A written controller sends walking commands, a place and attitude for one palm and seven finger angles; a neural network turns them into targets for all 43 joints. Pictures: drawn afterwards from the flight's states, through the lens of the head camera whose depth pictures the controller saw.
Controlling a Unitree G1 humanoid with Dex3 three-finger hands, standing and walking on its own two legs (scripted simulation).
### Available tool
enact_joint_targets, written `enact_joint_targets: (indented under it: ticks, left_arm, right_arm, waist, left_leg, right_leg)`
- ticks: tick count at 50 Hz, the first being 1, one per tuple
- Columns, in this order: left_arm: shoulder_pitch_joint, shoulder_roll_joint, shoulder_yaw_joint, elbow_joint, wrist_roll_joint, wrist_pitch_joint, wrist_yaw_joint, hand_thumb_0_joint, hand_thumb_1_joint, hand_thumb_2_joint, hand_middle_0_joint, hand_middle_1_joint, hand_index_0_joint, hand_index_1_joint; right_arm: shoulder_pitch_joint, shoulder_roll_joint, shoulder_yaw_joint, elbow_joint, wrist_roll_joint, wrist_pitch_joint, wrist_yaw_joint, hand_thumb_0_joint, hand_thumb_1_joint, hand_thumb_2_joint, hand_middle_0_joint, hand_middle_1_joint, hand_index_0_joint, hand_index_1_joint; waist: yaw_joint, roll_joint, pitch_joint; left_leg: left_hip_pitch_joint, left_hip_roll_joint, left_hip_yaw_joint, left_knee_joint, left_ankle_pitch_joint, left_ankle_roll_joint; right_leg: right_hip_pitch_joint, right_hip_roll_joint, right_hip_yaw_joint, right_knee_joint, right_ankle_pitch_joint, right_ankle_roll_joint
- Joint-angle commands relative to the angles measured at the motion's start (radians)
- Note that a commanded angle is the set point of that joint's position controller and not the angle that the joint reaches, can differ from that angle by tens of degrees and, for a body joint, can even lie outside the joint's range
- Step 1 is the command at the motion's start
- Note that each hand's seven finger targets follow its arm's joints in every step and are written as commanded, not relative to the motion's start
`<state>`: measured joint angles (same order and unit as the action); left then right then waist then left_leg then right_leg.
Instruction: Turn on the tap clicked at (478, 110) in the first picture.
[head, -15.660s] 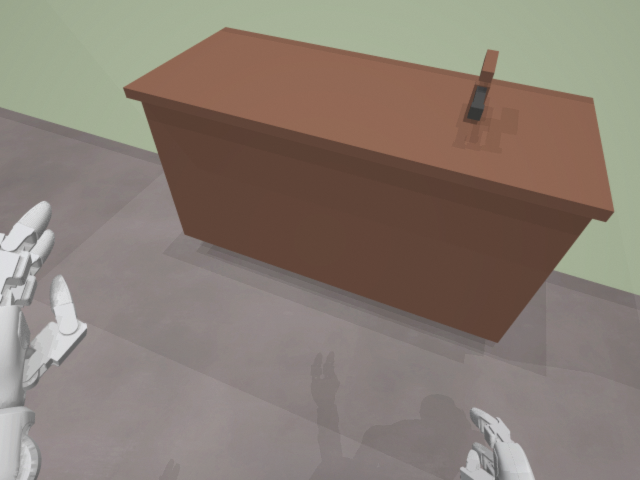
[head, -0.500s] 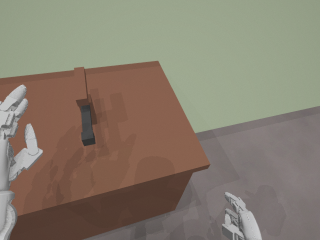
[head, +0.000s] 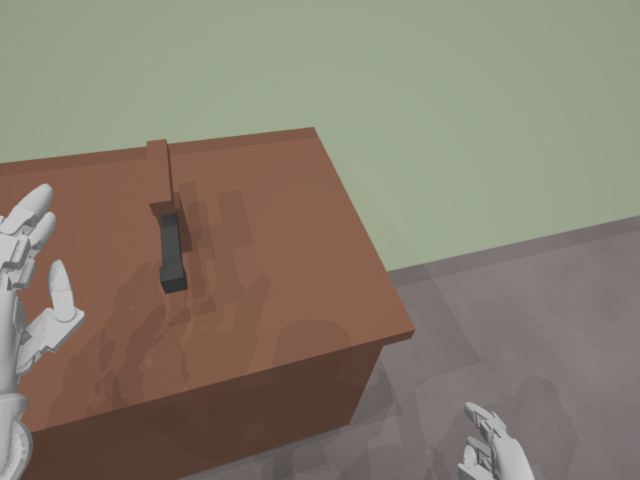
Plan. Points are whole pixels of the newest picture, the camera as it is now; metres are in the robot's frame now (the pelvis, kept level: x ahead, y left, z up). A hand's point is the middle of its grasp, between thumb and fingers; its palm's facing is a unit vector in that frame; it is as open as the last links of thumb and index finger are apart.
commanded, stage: shuffle to correct the standing spot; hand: left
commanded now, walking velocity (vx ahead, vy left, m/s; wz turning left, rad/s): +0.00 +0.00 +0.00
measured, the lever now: (173, 278) +0.34 +0.22 +0.05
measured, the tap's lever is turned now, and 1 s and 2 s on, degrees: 0 0 0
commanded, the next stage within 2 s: none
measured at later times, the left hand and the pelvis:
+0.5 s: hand (133, 309) +0.23 +0.20 +0.16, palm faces +0.33 -0.87 -0.37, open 7.4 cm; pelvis +0.00 -0.04 +0.00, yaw -1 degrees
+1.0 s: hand (170, 307) +0.23 +0.17 +0.16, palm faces +0.31 -0.86 -0.39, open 7.4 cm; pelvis +0.01 -0.07 -0.01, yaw +0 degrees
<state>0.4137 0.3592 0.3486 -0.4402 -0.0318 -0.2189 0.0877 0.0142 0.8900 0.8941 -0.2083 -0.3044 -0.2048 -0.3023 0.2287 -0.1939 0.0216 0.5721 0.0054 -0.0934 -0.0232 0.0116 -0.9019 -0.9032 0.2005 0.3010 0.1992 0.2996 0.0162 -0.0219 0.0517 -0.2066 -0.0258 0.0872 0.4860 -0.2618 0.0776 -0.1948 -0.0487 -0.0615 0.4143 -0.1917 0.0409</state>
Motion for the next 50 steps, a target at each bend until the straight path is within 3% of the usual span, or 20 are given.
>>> enact_joint_targets:
  ticks: [1, 5, 7, 13, 20, 27, 31, 36, 41, 47, 50]
  left_arm:
    - [-0.083, 0.172, 0.11, -0.208, -0.008, -0.062, 0.024, 0.0, 0.9, 0.9, -0.2, -0.3, -0.2, -0.3]
    - [-0.097, 0.17, 0.108, -0.194, -0.012, -0.06, 0.02, 0.0, 0.9, 0.9, -0.2, -0.3, -0.2, -0.3]
    - [-0.106, 0.176, 0.112, -0.185, -0.011, -0.056, 0.018, 0.0, 0.9, 0.9, -0.2, -0.3, -0.2, -0.3]
    - [-0.121, 0.155, 0.092, -0.213, -0.018, -0.051, 0.011, 0.0, 0.9, 0.9, -0.2, -0.3, -0.2, -0.3]
    - [-0.081, 0.184, 0.124, -0.232, -0.031, -0.041, 0.01, 0.0, 0.9, 0.9, -0.2, -0.3, -0.2, -0.3]
    - [-0.049, 0.197, 0.137, -0.25, -0.047, -0.016, 0.003, 0.0, 0.9, 0.9, -0.2, -0.3, -0.2, -0.3]
    - [-0.04, 0.201, 0.137, -0.249, -0.058, -0.001, 0.002, 0.0, 0.9, 0.9, -0.2, -0.3, -0.2, -0.3]
    - [-0.038, 0.21, 0.143, -0.283, -0.066, 0.009, 0.01, 0.0, 0.9, 0.9, -0.2, -0.3, -0.2, -0.3]
    - [-0.014, 0.225, 0.159, -0.287, -0.069, 0.015, 0.014, 0.0, 0.9, 0.9, -0.2, -0.3, -0.2, -0.3]
    - [-0.01, 0.223, 0.153, -0.289, -0.064, 0.02, 0.011, 0.0, 0.9, 0.9, -0.2, -0.3, -0.2, -0.3]
    - [-0.015, 0.219, 0.145, -0.298, -0.063, 0.019, 0.006, 0.0, 0.9, 0.9, -0.2, -0.3, -0.2, -0.3]
  right_arm:
    - [-0.079, -0.133, -0.059, -0.156, 0.008, -0.063, -0.012, 0.0, -0.9, -0.9, 0.2, 0.3, 0.2, 0.3]
    - [-0.081, -0.132, -0.061, -0.153, 0.007, -0.064, -0.013, 0.0, -0.9, -0.9, 0.2, 0.3, 0.2, 0.3]
    - [-0.094, -0.127, -0.06, -0.151, 0.012, -0.062, -0.01, 0.0, -0.9, -0.9, 0.2, 0.3, 0.2, 0.3]
    - [-0.089, -0.127, -0.067, -0.163, 0.008, -0.058, 0.001, 0.0, -0.9, -0.9, 0.2, 0.3, 0.2, 0.3]
    - [-0.083, -0.126, -0.076, -0.177, 0.011, -0.051, 0.007, 0.0, -0.9, -0.9, 0.2, 0.3, 0.2, 0.3]
    - [-0.08, -0.128, -0.084, -0.176, 0.017, -0.044, 0.001, 0.0, -0.9, -0.9, 0.2, 0.3, 0.2, 0.3]
    - [-0.071, -0.13, -0.089, -0.178, 0.015, -0.038, -0.004, 0.0, -0.9, -0.9, 0.2, 0.3, 0.2, 0.3]
    - [-0.073, -0.128, -0.088, -0.174, 0.019, -0.03, -0.011, 0.0, -0.9, -0.9, 0.2, 0.3, 0.2, 0.3]
    - [-0.073, -0.129, -0.087, -0.171, 0.018, -0.027, -0.015, 0.0, -0.9, -0.9, 0.2, 0.3, 0.2, 0.3]
    - [-0.085, -0.133, -0.086, -0.169, 0.02, -0.021, -0.014, 0.0, -0.9, -0.9, 0.2, 0.3, 0.2, 0.3]
    - [-0.07, -0.136, -0.092, -0.173, 0.018, -0.022, -0.011, 0.0, -0.9, -0.9, 0.2, 0.3, 0.2, 0.3]
  waist:
    - [0.001, 0.069, -0.133]
    - [-0.001, 0.055, -0.126]
    - [0.0, 0.08, -0.117]
    - [-0.003, 0.107, -0.126]
    - [-0.001, 0.113, -0.133]
    - [-0.005, 0.08, -0.168]
    - [-0.007, 0.026, -0.17]
    - [-0.013, 0.019, -0.162]
    - [-0.013, 0.022, -0.16]
    - [-0.012, 0.093, -0.154]
    - [-0.009, 0.093, -0.171]
  left_leg:
    - [-0.031, 0.135, -0.15, -0.146, 0.079, -0.067]
    - [-0.008, 0.152, -0.158, -0.155, 0.102, -0.071]
    - [-0.002, 0.165, -0.16, -0.17, 0.101, -0.077]
    - [0.012, 0.192, -0.16, -0.153, 0.129, -0.066]
    - [-0.006, 0.205, -0.157, -0.118, 0.097, -0.047]
    - [0.035, 0.192, -0.122, -0.033, 0.191, -0.051]
    - [0.021, 0.169, -0.094, 0.032, 0.128, -0.053]
    - [0.001, 0.145, -0.087, 0.065, 0.063, -0.052]
    - [-0.01, 0.156, -0.091, 0.063, 0.076, -0.046]
    - [-0.013, 0.205, -0.13, 0.011, 0.194, -0.038]
    - [-0.008, 0.212, -0.13, 0.026, 0.204, -0.036]
  right_leg:
    - [0.074, -0.043, 0.067, -0.035, 0.091, -0.073]
    - [0.049, -0.03, 0.061, -0.035, 0.086, -0.066]
    - [0.032, -0.019, 0.048, -0.025, 0.066, -0.059]
    - [0.019, -0.011, 0.044, -0.019, 0.072, -0.059]
    - [0.018, -0.014, 0.062, -0.022, 0.071, -0.064]
    - [-0.001, -0.031, 0.089, -0.02, 0.156, -0.079]
    - [-0.02, -0.063, 0.128, -0.031, 0.155, -0.095]
    - [-0.047, -0.084, 0.156, -0.047, 0.094, -0.112]
    - [-0.04, -0.079, 0.143, -0.039, 0.1, -0.099]
    - [-0.011, -0.043, 0.09, 0.012, 0.157, -0.076]
    - [0.006, -0.037, 0.087, 0.014, 0.17, -0.071]
